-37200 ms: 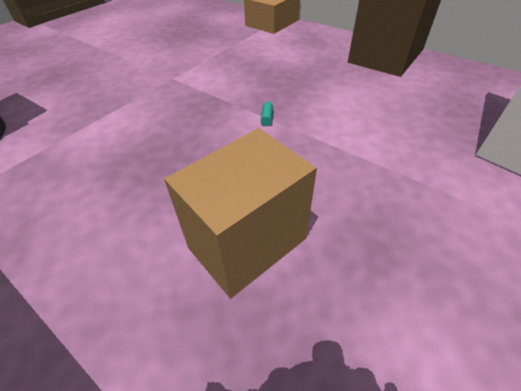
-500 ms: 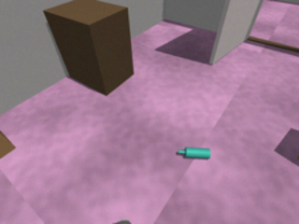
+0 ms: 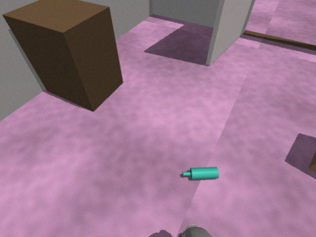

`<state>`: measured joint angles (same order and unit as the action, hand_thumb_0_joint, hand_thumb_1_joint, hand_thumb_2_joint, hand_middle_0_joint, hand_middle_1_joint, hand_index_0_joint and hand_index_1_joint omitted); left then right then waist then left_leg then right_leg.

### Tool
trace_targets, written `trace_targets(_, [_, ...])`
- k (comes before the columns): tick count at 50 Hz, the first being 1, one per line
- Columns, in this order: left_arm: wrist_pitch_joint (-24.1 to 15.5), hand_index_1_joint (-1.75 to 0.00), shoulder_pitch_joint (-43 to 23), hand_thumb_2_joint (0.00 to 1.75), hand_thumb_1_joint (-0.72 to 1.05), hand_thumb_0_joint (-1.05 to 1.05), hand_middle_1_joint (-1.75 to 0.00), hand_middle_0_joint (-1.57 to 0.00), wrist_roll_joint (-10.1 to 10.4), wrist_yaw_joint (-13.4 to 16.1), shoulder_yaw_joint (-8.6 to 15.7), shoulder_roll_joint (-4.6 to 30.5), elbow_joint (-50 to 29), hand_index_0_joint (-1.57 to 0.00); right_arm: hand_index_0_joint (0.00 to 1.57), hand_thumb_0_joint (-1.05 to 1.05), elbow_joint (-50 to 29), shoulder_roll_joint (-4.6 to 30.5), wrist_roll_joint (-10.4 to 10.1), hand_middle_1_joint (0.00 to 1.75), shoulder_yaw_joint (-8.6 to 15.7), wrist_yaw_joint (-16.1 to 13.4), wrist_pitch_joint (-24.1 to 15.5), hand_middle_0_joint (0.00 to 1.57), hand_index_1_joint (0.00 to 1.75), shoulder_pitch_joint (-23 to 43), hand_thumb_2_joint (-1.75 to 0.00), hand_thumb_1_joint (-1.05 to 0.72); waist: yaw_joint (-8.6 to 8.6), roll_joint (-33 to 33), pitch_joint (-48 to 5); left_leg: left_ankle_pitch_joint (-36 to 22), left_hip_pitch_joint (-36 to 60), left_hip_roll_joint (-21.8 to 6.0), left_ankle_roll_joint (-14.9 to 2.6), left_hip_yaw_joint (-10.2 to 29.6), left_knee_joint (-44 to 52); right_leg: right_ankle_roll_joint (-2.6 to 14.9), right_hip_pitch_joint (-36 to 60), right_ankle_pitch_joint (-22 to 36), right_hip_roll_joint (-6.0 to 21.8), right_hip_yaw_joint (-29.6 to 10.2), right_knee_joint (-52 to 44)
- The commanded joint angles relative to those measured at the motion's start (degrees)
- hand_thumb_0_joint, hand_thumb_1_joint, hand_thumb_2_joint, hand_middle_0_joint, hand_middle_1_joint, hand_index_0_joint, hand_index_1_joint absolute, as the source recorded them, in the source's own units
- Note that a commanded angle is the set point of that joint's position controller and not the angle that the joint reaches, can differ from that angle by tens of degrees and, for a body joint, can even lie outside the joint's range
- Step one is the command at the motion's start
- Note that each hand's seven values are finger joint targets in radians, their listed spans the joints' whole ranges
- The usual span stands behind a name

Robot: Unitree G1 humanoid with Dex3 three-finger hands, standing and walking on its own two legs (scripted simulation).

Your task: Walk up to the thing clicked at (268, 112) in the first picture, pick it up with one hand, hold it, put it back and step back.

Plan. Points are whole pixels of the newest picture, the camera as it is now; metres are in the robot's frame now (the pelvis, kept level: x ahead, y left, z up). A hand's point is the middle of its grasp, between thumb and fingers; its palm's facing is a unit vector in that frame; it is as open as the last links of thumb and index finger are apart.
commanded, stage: walk up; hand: right
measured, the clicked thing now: (200, 173) +0.60 -0.27 -0.73
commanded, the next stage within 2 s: none
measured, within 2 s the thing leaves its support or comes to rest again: neither
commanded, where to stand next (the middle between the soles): +0.26 -0.03 m, yaw +2 degrees
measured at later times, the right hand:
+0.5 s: hand (278, 225) +0.18 -0.32 -0.14, palm faces -0.07 +0.92 -0.39, open 7.3 cm
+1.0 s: hand (254, 189) +0.29 -0.31 -0.16, palm faces +0.00 +0.95 -0.31, open 7.3 cm
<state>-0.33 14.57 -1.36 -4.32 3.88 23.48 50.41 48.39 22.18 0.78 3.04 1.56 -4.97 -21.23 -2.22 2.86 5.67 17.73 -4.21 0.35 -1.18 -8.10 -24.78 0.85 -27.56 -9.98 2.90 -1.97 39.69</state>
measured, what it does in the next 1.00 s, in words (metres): walks ahead: right foot, then left foot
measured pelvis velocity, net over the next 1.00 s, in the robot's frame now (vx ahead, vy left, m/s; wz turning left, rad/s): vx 0.20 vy -0.05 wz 0.01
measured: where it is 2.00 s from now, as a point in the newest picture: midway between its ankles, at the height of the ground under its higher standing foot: outside the picture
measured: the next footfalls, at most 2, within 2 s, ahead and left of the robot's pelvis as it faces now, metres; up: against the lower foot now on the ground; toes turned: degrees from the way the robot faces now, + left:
right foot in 0.08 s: +0.18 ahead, -0.13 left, +0.00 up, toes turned -3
left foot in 0.58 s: +0.27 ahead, +0.09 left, +0.00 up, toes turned +2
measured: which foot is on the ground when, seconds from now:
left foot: down 0.00-0.12, up 0.14-0.56, down 0.58-1.00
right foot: up 0.00-0.06, down 0.08-0.60, up 0.62-0.90, down 0.92-1.00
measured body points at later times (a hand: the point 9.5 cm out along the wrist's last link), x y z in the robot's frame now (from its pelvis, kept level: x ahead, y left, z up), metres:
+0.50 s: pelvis +0.14 -0.05 +0.00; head +0.16 -0.05 +0.45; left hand +0.19 +0.27 -0.11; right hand +0.19 -0.37 -0.12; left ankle +0.25 +0.11 -0.71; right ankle +0.14 -0.13 -0.74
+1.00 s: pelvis +0.20 -0.05 -0.01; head +0.20 -0.07 +0.44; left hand +0.24 +0.27 -0.11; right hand +0.29 -0.35 -0.14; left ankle +0.24 +0.07 -0.73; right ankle +0.24 -0.18 -0.74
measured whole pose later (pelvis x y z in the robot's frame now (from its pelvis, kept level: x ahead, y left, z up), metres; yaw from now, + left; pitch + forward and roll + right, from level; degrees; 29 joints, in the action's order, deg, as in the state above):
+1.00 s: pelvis +0.20 -0.05 -0.01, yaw +1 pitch -4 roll -1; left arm -2.7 15.4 -1.8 0.3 1.8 21.6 57.1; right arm 53.1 22.0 0.0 1.7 1.3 1.8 -11.0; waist -0.4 -3.7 3.0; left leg 20.5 -18.1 -2.1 -0.8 -0.8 -38.5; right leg 0.1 -15.4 -14.4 0.6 1.4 33.3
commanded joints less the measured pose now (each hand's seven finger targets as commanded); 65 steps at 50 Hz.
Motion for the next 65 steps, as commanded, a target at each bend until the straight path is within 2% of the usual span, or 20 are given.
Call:
trace_targets(1, [-2.6,-0.30,-3.2,0.90,0.90,0.00,-0.30,-0.20,0.1,-0.1,2.8,9.4,-6.6,-0.20,0.20,0.00,-4.8,16.8,-0.2,0.30,4.8,-1.2,-1.4,0.20,0.30,1.4,-0.90,-0.90,0.67,-7.5,-1.9,-17.1,-3.4,-18.5,-9.93,10.6,4.6,1.58,5.5,-0.6,1.9,2.3,-4.5])
trace_targets(4, [-3.7,-0.30,9.4,0.90,0.90,0.00,-0.30,-0.20,-0.6,0.7,4.5,13.0,-2.7,-0.20,0.20,0.00,-4.9,13.9,-0.2,0.30,3.2,-1.1,-0.9,0.20,0.30,0.3,-0.90,-0.90,7.19,3.4,-8.7,-17.8,-12.8,-11.2,-6.05,5.1,-18.5,4.77,27.8,-4.0,-0.5,0.6,-11.0])
trace_targets(6, [-4.2,-0.30,11.2,0.90,0.90,0.00,-0.30,-0.20,0.1,2.2,6.0,19.4,-4.8,-0.20,0.20,0.00,-4.2,10.3,-1.1,0.30,2.2,-1.1,0.1,0.20,0.30,-5.7,-0.90,-0.90,6.29,14.5,-10.3,13.1,-32.8,2.3,-1.59,4.6,-39.9,12.52,35.9,-19.5,19.0,-36.4,-24.8])
trace_targets(7, [-3.9,-0.30,9.0,0.90,0.90,0.00,-0.30,-0.20,1.6,2.1,6.2,18.9,-5.1,-0.20,0.20,0.00,-3.0,15.1,-0.3,0.30,3.0,-1.6,0.8,0.20,0.30,-3.3,-0.90,-0.90,6.27,8.7,-7.9,14.1,-32.1,-2.0,-2.19,9.7,-43.6,15.01,30.6,-21.2,20.4,-37.2,-25.4])
trace_targets(10, [-4.2,-0.30,3.2,0.90,0.90,0.00,-0.30,-0.20,1.7,2.8,3.7,13.3,-6.9,-0.20,0.20,0.00,-1.1,14.1,-1.0,0.30,2.6,-0.8,1.1,0.20,0.30,-3.6,-0.90,-0.90,2.77,2.2,-1.9,3.9,-26.9,-4.8,-1.61,14.2,-39.7,8.56,18.9,-4.5,12.7,-15.8,-24.9])
trace_targets(12, [-4.9,-0.30,3.3,0.90,0.90,0.00,-0.30,-0.20,1.9,2.8,3.2,12.6,-6.5,-0.20,0.20,0.00,0.0,12.8,-1.2,0.30,2.5,-0.2,1.5,0.20,0.30,-5.2,-0.90,-0.90,1.84,4.0,-1.6,0.3,-23.8,-4.6,-0.51,12.3,-36.7,7.20,16.2,3.4,9.9,-8.9,-24.8])
trace_targets(18, [-4.6,-0.30,2.1,0.90,0.90,0.00,-0.30,-0.20,0.6,2.5,3.7,13.3,-8.2,-0.20,0.20,0.00,-0.4,12.7,-0.7,0.30,2.6,0.0,1.8,0.20,0.30,-1.6,-0.90,-0.90,2.92,6.5,1.8,-4.3,-25.4,-5.5,2.37,9.9,-25.0,10.02,14.0,-9.1,8.5,-4.5,-29.4])
trace_targets(24, [-2.8,-0.30,3.4,0.90,0.90,0.00,-0.30,-0.20,0.6,3.5,2.8,11.1,-7.7,-0.20,0.20,0.00,-0.5,9.4,-0.2,0.30,1.7,-1.6,1.2,0.20,0.30,3.0,-0.90,-0.90,3.07,3.3,-2.1,-7.5,-16.7,-3.3,1.33,5.8,-13.1,9.13,16.9,30.7,9.2,-0.6,-16.7])
trace_targets(28, [-1.9,-0.30,0.7,0.90,0.90,0.00,-0.30,-0.20,2.2,3.9,1.0,8.0,-7.4,-0.20,0.20,0.00,1.6,11.1,0.5,0.30,1.9,-2.5,0.4,0.20,0.30,0.3,-0.90,-0.90,0.08,-4.8,-8.0,-18.3,-1.8,-4.5,-1.57,8.9,0.1,4.86,13.2,11.6,4.9,0.8,-5.4])
trace_targets(30, [-1.9,-0.30,7.3,0.90,0.90,0.00,-0.30,-0.20,1.8,3.5,-0.2,5.1,-6.7,-0.20,0.20,0.00,-0.6,16.6,0.4,0.30,3.5,-2.3,-0.1,0.20,0.30,0.3,-0.90,-0.90,1.11,-17.5,-11.9,-3.6,4.4,-20.6,-8.41,35.1,7.1,2.16,2.6,-21.8,-4.4,3.3,9.2])
trace_targets(31, [-1.2,-0.30,6.6,0.90,0.90,0.00,-0.30,-0.20,1.2,4.1,1.5,10.6,-5.3,-0.20,0.20,0.00,-0.7,18.4,0.2,0.30,3.7,-2.0,0.5,0.20,0.30,2.7,-0.90,-0.90,0.41,-13.4,-8.3,7.0,0.9,-23.2,-14.06,37.8,8.3,2.49,0.5,-27.1,-4.2,1.9,14.4])
trace_targets(32, [-1.2,-0.30,6.1,0.90,0.90,0.00,-0.30,-0.20,0.7,4.4,1.8,11.7,-4.1,-0.20,0.20,0.00,-0.7,18.4,0.3,0.30,3.9,-2.0,0.9,0.20,0.30,2.6,-0.90,-0.90,-0.07,-13.8,-6.2,11.8,-0.9,-23.8,-15.26,39.5,9.3,2.65,-1.5,-27.1,-2.6,0.5,15.6])
trace_targets(36, [-1.3,-0.30,5.7,0.90,0.90,0.00,-0.30,-0.20,0.8,3.7,1.1,10.5,-0.9,-0.20,0.20,0.00,-1.1,14.2,0.1,0.30,2.4,-2.0,1.1,0.20,0.30,5.5,-0.90,-0.90,1.04,-12.7,-4.6,5.3,-3.8,-14.7,-10.04,24.2,9.8,0.42,-0.5,-17.0,-1.6,0.2,12.3])
trace_targets(45, [-3.6,-0.30,6.4,0.90,0.90,0.00,-0.30,-0.20,-0.1,5.5,0.9,9.0,4.4,-0.20,0.20,0.00,-1.7,11.1,-0.4,0.30,1.6,-0.7,4.5,0.20,0.30,12.6,-0.90,-0.90,3.55,-8.5,-6.1,0.1,-18.1,-10.9,-6.19,13.2,-2.1,-0.65,20.3,1.5,-2.8,4.7,-13.1])
trace_targets(47, [-4.3,-0.30,2.5,0.90,0.90,0.00,-0.30,-0.20,-1.0,6.1,1.5,13.8,3.1,-0.20,0.20,0.00,-1.1,7.0,-1.2,0.30,0.3,-0.5,5.3,0.20,0.30,11.3,-0.90,-0.90,1.92,4.1,-4.6,5.4,-22.5,-4.1,-1.38,10.0,-10.5,3.21,17.7,-7.7,10.3,-15.6,-23.1])
trace_targets(48, [-4.2,-0.30,-2.4,0.90,0.90,0.00,-0.30,-0.20,-0.3,6.0,1.8,16.9,1.7,-0.20,0.20,0.00,0.9,9.6,-1.2,0.30,1.1,-0.8,6.0,0.20,0.30,9.7,-0.90,-0.90,1.04,6.7,-2.1,9.1,-17.0,-1.9,-0.29,9.0,-16.7,9.14,7.3,-18.9,17.5,-23.2,-28.0])
trace_targets(49, [-3.8,-0.30,-6.0,0.90,0.90,0.00,-0.30,-0.20,-0.1,5.9,1.8,17.0,1.2,-0.20,0.20,0.00,2.9,12.0,-1.1,0.30,2.1,-0.9,6.3,0.20,0.30,8.8,-0.90,-0.90,0.20,5.7,1.4,8.6,-11.3,-3.8,-0.32,10.5,-20.6,11.48,-0.6,-23.9,18.1,-22.4,-28.6])
trace_targets(54, [-4.0,-0.30,-6.6,0.90,0.90,0.00,-0.30,-0.20,0.6,5.3,-0.3,11.9,3.2,-0.20,0.20,0.00,6.3,10.6,-0.8,0.30,1.1,-0.6,4.7,0.20,0.30,9.1,-0.90,-0.90,-0.15,6.7,-5.3,-8.2,-5.6,-4.2,-0.85,10.4,-2.0,2.86,11.2,3.3,7.5,-5.8,-16.7])
trace_targets(59, [-3.2,-0.30,-8.1,0.90,0.90,0.00,-0.30,-0.20,0.8,5.3,-0.7,11.4,4.8,-0.20,0.20,0.00,8.2,10.7,-1.0,0.30,-0.2,-0.5,4.6,0.20,0.30,14.0,-0.90,-0.90,1.69,4.0,-7.2,-5.6,-6.3,-5.4,-0.68,11.7,-0.6,1.46,14.1,-8.4,5.8,-4.8,-21.4])
trace_targets(65, [-3.1,-0.30,-10.2,0.90,0.90,0.00,-0.30,-0.20,1.3,5.2,-1.4,10.4,6.7,-0.20,0.20,0.00,11.6,11.3,-0.9,0.30,-0.6,-0.5,4.0,0.20,0.30,14.9,-0.90,-0.90,2.08,-2.6,-5.2,-9.4,-7.2,-7.4,-1.11,14.1,4.9,1.05,17.2,-1.3,4.5,-2.4,-19.8])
